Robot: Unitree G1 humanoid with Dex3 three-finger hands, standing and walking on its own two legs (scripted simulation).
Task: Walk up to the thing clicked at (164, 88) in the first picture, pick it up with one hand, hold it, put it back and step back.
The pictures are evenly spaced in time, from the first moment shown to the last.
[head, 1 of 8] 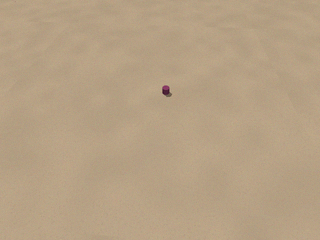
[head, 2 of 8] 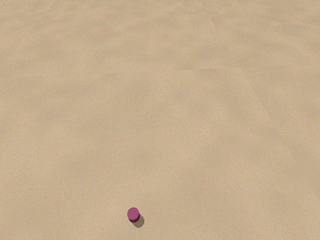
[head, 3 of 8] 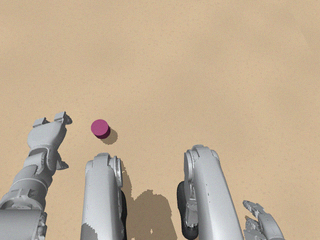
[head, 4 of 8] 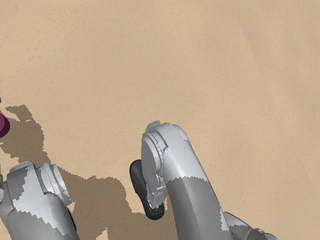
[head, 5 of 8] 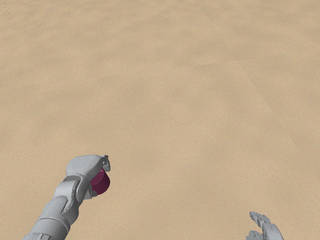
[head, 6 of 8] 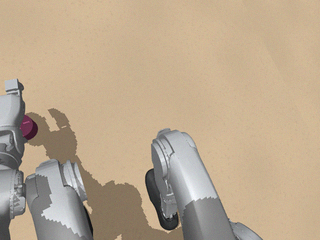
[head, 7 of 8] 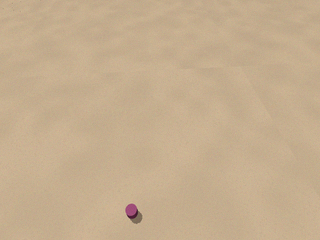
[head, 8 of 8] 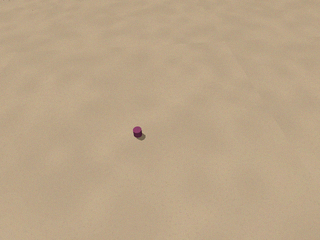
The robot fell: no
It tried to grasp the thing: yes
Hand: left
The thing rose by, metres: 0.68
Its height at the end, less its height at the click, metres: +0.00
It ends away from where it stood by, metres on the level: 0.02
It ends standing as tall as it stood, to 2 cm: yes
